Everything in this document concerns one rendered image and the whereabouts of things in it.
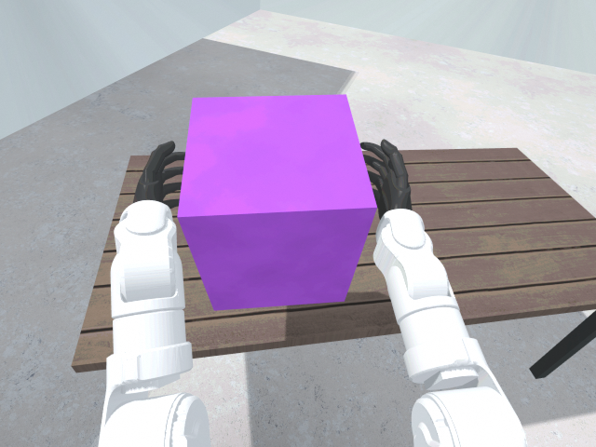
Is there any robot left upper arm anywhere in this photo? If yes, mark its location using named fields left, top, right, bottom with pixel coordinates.
left=100, top=392, right=211, bottom=447

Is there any carton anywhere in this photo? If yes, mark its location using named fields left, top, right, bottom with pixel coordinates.
left=177, top=94, right=377, bottom=311

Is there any left robot forearm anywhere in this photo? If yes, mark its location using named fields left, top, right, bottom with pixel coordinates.
left=98, top=200, right=193, bottom=447

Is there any table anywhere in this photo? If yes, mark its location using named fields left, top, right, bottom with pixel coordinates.
left=71, top=148, right=596, bottom=379

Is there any robot right upper arm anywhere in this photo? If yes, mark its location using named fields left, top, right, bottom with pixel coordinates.
left=412, top=386, right=526, bottom=447

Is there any robot left hand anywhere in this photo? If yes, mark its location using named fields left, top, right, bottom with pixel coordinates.
left=133, top=141, right=185, bottom=209

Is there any right robot forearm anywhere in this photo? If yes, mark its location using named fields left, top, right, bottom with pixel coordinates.
left=373, top=209, right=528, bottom=447

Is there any robot right hand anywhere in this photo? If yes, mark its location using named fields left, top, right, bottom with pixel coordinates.
left=360, top=139, right=413, bottom=220

